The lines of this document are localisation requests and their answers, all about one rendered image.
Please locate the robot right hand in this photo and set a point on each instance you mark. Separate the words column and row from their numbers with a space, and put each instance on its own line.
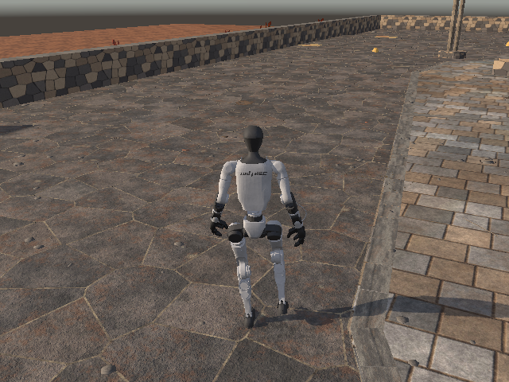
column 300, row 234

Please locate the robot right forearm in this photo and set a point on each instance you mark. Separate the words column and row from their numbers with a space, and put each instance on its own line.
column 294, row 213

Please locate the robot left shin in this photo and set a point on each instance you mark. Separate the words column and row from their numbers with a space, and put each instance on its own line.
column 245, row 292

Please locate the robot right upper arm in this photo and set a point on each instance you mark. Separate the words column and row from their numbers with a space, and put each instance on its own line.
column 283, row 181

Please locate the robot left forearm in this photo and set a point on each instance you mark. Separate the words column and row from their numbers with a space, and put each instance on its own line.
column 217, row 210

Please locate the right robot foot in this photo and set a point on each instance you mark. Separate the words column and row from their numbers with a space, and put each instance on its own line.
column 282, row 308

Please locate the robot left upper arm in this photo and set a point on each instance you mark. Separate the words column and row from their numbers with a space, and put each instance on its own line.
column 225, row 181

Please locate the robot left hand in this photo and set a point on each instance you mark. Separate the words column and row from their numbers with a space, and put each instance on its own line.
column 221, row 224

